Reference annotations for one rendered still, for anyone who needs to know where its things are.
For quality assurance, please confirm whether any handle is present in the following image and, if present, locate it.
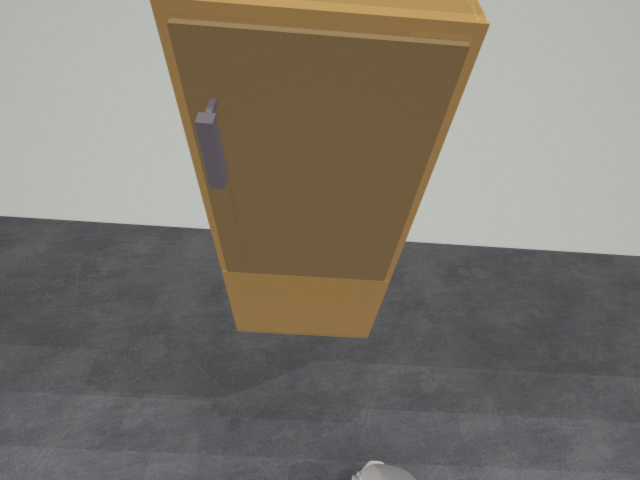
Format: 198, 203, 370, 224
194, 99, 228, 189

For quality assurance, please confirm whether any cupboard door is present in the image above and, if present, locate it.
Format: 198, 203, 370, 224
167, 17, 470, 281

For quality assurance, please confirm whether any right robot shin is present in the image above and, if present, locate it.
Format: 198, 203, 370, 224
360, 461, 384, 472

